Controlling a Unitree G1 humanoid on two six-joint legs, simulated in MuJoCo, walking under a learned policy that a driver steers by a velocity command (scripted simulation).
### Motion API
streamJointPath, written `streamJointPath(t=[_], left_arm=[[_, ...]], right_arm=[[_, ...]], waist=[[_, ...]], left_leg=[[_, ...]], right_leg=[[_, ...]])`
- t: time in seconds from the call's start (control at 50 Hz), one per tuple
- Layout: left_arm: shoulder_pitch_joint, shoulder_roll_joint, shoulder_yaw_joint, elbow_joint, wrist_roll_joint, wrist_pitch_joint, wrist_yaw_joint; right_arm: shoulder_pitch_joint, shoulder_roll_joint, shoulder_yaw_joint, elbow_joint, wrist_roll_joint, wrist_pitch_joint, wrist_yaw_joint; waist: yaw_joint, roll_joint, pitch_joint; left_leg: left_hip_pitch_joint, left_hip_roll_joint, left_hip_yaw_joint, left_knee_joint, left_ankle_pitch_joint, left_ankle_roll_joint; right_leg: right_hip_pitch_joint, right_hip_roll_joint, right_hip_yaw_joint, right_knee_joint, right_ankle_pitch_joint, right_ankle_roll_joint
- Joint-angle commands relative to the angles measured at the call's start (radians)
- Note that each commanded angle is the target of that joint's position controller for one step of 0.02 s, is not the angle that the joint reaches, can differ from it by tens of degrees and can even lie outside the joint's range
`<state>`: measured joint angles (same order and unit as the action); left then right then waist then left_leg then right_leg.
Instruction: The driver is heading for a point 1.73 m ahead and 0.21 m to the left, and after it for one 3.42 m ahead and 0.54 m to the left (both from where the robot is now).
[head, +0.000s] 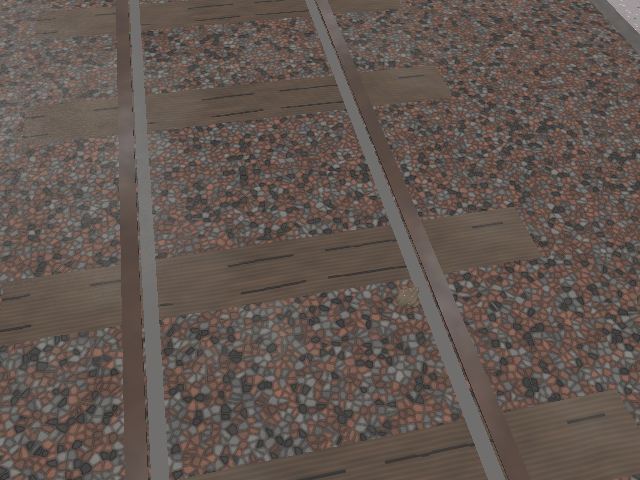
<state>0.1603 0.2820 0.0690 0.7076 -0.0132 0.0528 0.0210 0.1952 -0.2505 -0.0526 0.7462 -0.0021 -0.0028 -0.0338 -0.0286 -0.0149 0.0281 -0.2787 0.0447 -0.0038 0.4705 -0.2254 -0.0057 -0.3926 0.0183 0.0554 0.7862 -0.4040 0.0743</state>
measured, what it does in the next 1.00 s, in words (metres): walks ahead: right foot, then left foot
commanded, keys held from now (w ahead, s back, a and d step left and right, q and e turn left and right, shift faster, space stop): no key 0.10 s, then w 0.52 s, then no key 0.38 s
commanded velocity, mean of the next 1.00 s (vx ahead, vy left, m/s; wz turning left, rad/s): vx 0.24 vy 0.00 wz -0.05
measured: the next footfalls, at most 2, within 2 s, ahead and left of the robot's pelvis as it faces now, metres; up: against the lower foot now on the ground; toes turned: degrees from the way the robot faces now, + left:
right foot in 0.06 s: +0.03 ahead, -0.14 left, +0.00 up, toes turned +2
left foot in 0.46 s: +0.14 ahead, +0.12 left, +0.00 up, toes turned +1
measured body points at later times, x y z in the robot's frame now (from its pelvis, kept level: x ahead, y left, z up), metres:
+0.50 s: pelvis +0.08 +0.02 -0.01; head +0.09 +0.04 +0.44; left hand +0.13 +0.30 -0.14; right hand +0.23 -0.25 -0.10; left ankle +0.11 +0.12 -0.74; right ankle -0.01 -0.13 -0.72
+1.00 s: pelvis +0.27 +0.01 -0.02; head +0.31 +0.00 +0.43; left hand +0.47 +0.25 -0.10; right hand +0.31 -0.27 -0.15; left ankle +0.13 +0.13 -0.68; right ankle +0.38 -0.09 -0.74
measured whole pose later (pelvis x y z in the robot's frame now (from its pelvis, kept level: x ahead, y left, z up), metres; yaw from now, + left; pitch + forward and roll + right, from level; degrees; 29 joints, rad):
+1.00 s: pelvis +0.27 +0.01 -0.02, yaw +0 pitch +2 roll +0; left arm 0.06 0.24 0.03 0.71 0.01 -0.07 -0.02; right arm 0.31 -0.29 -0.03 0.83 0.01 -0.03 -0.01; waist -0.04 0.01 0.05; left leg -0.25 -0.03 -0.05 0.98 -0.59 -0.02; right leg -0.46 0.02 -0.04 0.50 -0.08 -0.05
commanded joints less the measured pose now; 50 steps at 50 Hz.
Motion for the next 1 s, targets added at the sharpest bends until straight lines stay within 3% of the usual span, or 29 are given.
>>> streamJointPath(t=[0.02, 0.04, 0.06, 0.08, 0.1, 0.12, 0.14, 0.18, 0.22, 0.28, 0.34, 0.4, 0.44, 0.46, 0.48, 0.5, 0.52, 0.54, 0.58, 0.68, 0.74, 0.82, 0.86, 0.9, 0.92, 0.94, 0.96, 0.98, 1.0], left_arm=[[0.024, 0.059, 0.014, -0.055, 0.001, -0.018, -0.009], [0.044, 0.061, 0.015, -0.044, 0.005, -0.020, -0.011], [0.055, 0.094, 0.019, -0.049, 0.013, -0.020, -0.006], [0.087, 0.172, 0.032, -0.056, 0.026, -0.016, 0.005], [0.029, 0.124, 0.013, -0.043, 0.038, -0.020, -0.003], [-0.011, 0.062, 0.000, -0.057, 0.036, -0.032, -0.011], [0.008, 0.074, 0.006, -0.040, 0.030, -0.038, -0.011], [0.092, 0.175, 0.033, -0.016, 0.014, -0.048, -0.006], [0.152, 0.154, 0.027, 0.007, 0.011, -0.070, 0.003], [0.132, 0.120, 0.021, 0.004, -0.004, -0.092, 0.007], [0.101, 0.142, 0.030, -0.005, -0.005, -0.093, -0.005], [0.101, 0.153, 0.034, 0.002, -0.019, -0.091, -0.021], [0.105, 0.115, 0.019, 0.007, -0.009, -0.093, -0.026], [0.089, 0.058, 0.001, 0.000, 0.003, -0.100, -0.029], [0.099, -0.002, -0.017, -0.054, 0.005, -0.123, -0.027], [0.072, 0.083, 0.005, -0.063, -0.014, -0.138, -0.020], [0.062, 0.131, 0.020, -0.060, -0.032, -0.145, -0.022], [0.063, 0.126, 0.019, -0.046, -0.030, -0.144, -0.023], [0.065, 0.103, 0.021, -0.031, -0.004, -0.140, -0.026], [0.021, 0.051, 0.010, -0.038, 0.015, -0.128, -0.028], [-0.072, 0.005, -0.010, -0.060, 0.013, -0.136, -0.037], [-0.140, 0.030, -0.006, -0.081, 0.009, -0.140, -0.059], [-0.107, 0.068, 0.007, -0.076, 0.016, -0.146, -0.063], [0.038, 0.118, 0.028, -0.028, 0.032, -0.154, -0.053], [0.128, 0.188, 0.040, -0.016, 0.050, -0.155, -0.042], [0.145, 0.171, 0.025, -0.012, 0.059, -0.139, -0.034], [0.164, 0.098, 0.009, -0.004, 0.032, -0.124, -0.038], [0.087, 0.086, 0.003, -0.009, 0.013, -0.116, -0.040], [0.013, 0.063, -0.006, -0.014, 0.010, -0.110, -0.039]], right_arm=[[-0.014, -0.179, -0.040, -0.049, 0.017, -0.006, 0.002], [0.009, -0.164, -0.034, -0.035, 0.024, -0.007, 0.004], [0.052, -0.144, -0.024, -0.021, 0.014, -0.017, 0.008], [0.073, -0.085, -0.004, -0.035, -0.029, -0.030, 0.020], [0.051, -0.052, 0.006, -0.055, -0.027, -0.037, 0.019], [0.013, -0.098, -0.001, -0.043, -0.024, -0.034, 0.015], [-0.024, -0.112, -0.008, -0.043, -0.015, -0.034, 0.015], [-0.076, -0.148, -0.023, -0.056, 0.001, -0.032, 0.008], [-0.082, -0.153, -0.032, -0.071, 0.028, -0.049, 0.017], [-0.081, -0.120, -0.027, -0.062, 0.024, -0.084, 0.040], [-0.081, -0.083, -0.010, -0.053, 0.019, -0.100, 0.062], [-0.017, -0.105, -0.014, -0.033, 0.025, -0.096, 0.069], [0.114, -0.131, -0.028, 0.010, 0.028, -0.089, 0.059], [0.212, -0.176, -0.042, 0.024, 0.027, -0.090, 0.048], [0.292, -0.321, -0.073, 0.022, 0.013, -0.089, 0.045], [0.295, -0.277, -0.061, 0.019, 0.002, -0.096, 0.053], [0.226, -0.223, -0.042, 0.004, 0.003, -0.104, 0.056], [0.174, -0.189, -0.031, -0.010, -0.001, -0.107, 0.058], [0.122, -0.159, -0.019, -0.021, -0.005, -0.106, 0.060], [0.133, -0.160, -0.018, -0.005, -0.003, -0.098, 0.044], [0.157, -0.170, -0.019, 0.016, 0.001, -0.077, 0.025], [0.183, -0.180, -0.022, 0.043, 0.011, -0.060, 0.018], [0.155, -0.187, -0.027, 0.043, 0.015, -0.054, 0.016], [0.137, -0.176, -0.026, 0.039, 0.017, -0.049, 0.015], [0.180, -0.135, -0.009, 0.020, -0.008, -0.056, 0.016], [0.338, -0.044, 0.024, 0.040, -0.018, -0.057, 0.027], [0.335, -0.114, 0.010, 0.072, 0.006, -0.049, 0.034], [0.239, -0.169, -0.008, 0.048, 0.027, -0.036, 0.033], [0.167, -0.158, -0.008, 0.032, 0.023, -0.020, 0.024]], waist=[[0.021, 0.220, -0.105], [0.033, 0.198, -0.092], [0.026, 0.152, -0.116], [-0.004, -0.064, -0.179], [-0.023, -0.221, -0.154], [0.004, -0.153, -0.120], [0.027, -0.154, -0.095], [0.091, -0.207, 0.022], [0.097, -0.208, 0.076], [0.084, -0.123, 0.049], [0.073, -0.112, 0.005], [0.028, -0.097, -0.011], [-0.035, -0.066, -0.036], [-0.081, 0.021, -0.061], [-0.080, 0.322, -0.121], [-0.091, 0.265, -0.099], [-0.056, 0.191, -0.005], [-0.032, 0.152, 0.024], [0.000, 0.116, 0.039], [0.014, 0.081, 0.020], [-0.016, 0.102, 0.001], [-0.026, 0.112, -0.004], [0.009, 0.120, -0.029], [0.086, 0.084, -0.118], [0.089, -0.023, -0.258], [0.029, -0.218, -0.409], [0.063, -0.164, -0.470], [0.067, -0.105, -0.328], [0.049, -0.056, -0.226]], left_leg=[[0.107, 0.186, -0.166, -0.067, 0.380, 0.206], [0.070, 0.166, -0.154, -0.051, 0.330, 0.170], [-0.007, 0.142, -0.139, -0.026, 0.224, 0.104], [-0.118, 0.054, -0.041, 0.139, -0.031, 0.021], [-0.101, 0.019, -0.014, 0.093, -0.239, -0.023], [-0.050, 0.020, -0.001, 0.093, -0.181, -0.045], [-0.083, -0.018, 0.041, 0.113, -0.134, -0.046], [-0.221, -0.038, 0.050, 0.257, -0.216, -0.037], [-0.385, 0.006, -0.019, 0.436, -0.307, 0.001], [-0.422, 0.040, -0.022, 0.381, -0.216, 0.036], [-0.224, 0.004, 0.035, 0.216, -0.127, 0.034], [0.001, -0.034, 0.070, 0.073, 0.030, 0.035], [0.202, -0.049, 0.065, 0.042, 0.026, 0.048], [0.324, 0.056, -0.080, -0.019, -0.039, 0.086], [0.462, 0.305, -0.496, -0.176, -0.238, 0.225], [0.423, 0.368, -0.736, -0.289, -0.458, 0.306], [0.369, 0.349, -0.656, -0.291, -0.495, 0.280], [0.324, 0.295, -0.548, -0.290, -0.412, 0.248], [0.247, 0.219, -0.379, -0.309, -0.187, 0.208], [0.212, 0.146, -0.122, -0.297, 0.507, 0.196], [0.165, 0.096, -0.013, -0.266, 0.633, 0.158], [0.221, 0.139, -0.044, -0.209, 0.597, 0.164], [0.267, 0.159, -0.072, -0.137, 0.630, 0.153], [0.265, 0.093, -0.046, 0.063, 0.697, 0.108], [0.106, 0.035, -0.026, 0.274, 0.446, 0.061], [-0.151, -0.080, -0.031, 0.597, -0.322, -0.009], [-0.189, -0.076, -0.130, 0.701, -0.501, -0.026], [-0.247, -0.036, -0.118, 0.732, -0.457, -0.037], [-0.266, -0.005, -0.090, 0.698, -0.405, -0.047]], right_leg=[[0.126, 0.019, -0.079, -0.285, 0.143, -0.035], [0.208, 0.023, -0.079, -0.430, 0.256, -0.064], [0.336, -0.037, 0.004, -0.447, 0.362, -0.094], [0.467, -0.232, 0.206, -0.403, 0.648, -0.153], [0.293, -0.314, 0.252, -0.417, 0.595, -0.275], [0.246, -0.245, 0.222, -0.453, 0.303, -0.274], [0.254, -0.194, 0.206, -0.475, 0.041, -0.240], [0.227, -0.248, 0.338, -0.577, -0.255, -0.279], [0.287, -0.314, 0.435, -0.617, -0.240, -0.327], [0.360, -0.289, 0.362, -0.624, -0.111, -0.311], [0.273, -0.225, 0.225, -0.607, 0.045, -0.291], [0.149, -0.217, 0.181, -0.557, 0.050, -0.274], [0.038, -0.180, 0.150, -0.450, 0.017, -0.231], [-0.059, -0.111, 0.071, -0.239, 0.030, -0.176], [-0.283, 0.011, -0.073, 0.140, -0.084, -0.100], [-0.405, 0.002, 0.025, 0.332, -0.174, -0.097], [-0.472, -0.060, 0.048, 0.396, -0.082, -0.123], [-0.466, -0.092, 0.033, 0.394, 0.013, -0.135], [-0.406, -0.134, 0.027, 0.319, 0.141, -0.132], [-0.326, -0.111, -0.037, 0.122, 0.306, -0.066], [-0.183, -0.069, -0.080, -0.107, 0.454, -0.057], [-0.123, -0.038, -0.063, -0.232, 0.497, -0.084], [-0.077, -0.027, -0.050, -0.273, 0.442, -0.119], [0.143, -0.007, -0.073, -0.381, 0.597, -0.167], [0.433, -0.165, 0.069, -0.280, 1.020, -0.238], [0.706, -0.419, 0.350, -0.251, 1.233, -0.434], [0.668, -0.423, 0.431, -0.304, 1.022, -0.463], [0.543, -0.371, 0.354, -0.367, 0.803, -0.415], [0.419, -0.323, 0.295, -0.414, 0.636, -0.368]])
